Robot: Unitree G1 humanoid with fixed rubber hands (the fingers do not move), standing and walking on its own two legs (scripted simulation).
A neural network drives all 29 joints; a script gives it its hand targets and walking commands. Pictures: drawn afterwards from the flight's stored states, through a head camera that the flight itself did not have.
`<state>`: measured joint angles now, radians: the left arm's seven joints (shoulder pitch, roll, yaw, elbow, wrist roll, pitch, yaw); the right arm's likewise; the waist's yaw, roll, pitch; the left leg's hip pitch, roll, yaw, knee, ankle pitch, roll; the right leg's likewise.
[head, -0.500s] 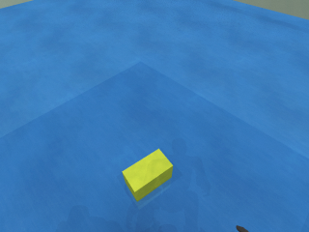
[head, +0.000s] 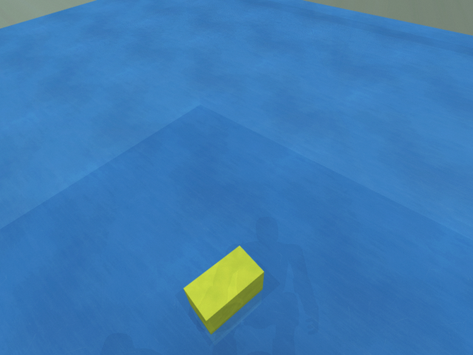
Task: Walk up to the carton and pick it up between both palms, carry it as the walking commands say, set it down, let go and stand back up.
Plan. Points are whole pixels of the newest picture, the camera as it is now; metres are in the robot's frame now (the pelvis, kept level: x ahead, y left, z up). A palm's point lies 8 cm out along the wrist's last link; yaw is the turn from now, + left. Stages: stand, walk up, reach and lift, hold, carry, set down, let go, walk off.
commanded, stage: walk up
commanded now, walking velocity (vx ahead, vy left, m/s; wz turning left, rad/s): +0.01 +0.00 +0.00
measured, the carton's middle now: (225, 288) +0.51 +0.08 -0.69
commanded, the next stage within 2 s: none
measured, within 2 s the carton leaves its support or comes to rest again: neither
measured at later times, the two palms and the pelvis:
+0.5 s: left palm out of the picture +0.00 +0.28 -0.16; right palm out of the picture +0.07 -0.27 -0.13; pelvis +0.01 +0.01 -0.02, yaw +12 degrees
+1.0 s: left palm (142, 328) +0.21 +0.19 -0.11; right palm (421, 294) +0.27 -0.36 -0.14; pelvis +0.15 -0.09 -0.01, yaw +24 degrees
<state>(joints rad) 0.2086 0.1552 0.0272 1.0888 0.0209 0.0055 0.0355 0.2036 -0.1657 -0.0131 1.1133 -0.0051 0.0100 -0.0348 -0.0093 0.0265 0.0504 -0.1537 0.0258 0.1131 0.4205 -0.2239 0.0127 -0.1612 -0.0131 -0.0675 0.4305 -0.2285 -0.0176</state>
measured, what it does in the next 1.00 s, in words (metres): walks ahead, turning left: right foot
